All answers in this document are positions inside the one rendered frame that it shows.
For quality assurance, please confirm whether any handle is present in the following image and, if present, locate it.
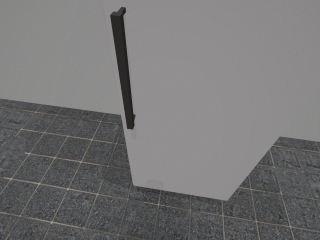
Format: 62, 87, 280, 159
110, 7, 136, 130

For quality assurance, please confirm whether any fridge door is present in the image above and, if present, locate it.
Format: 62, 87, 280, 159
102, 0, 320, 201

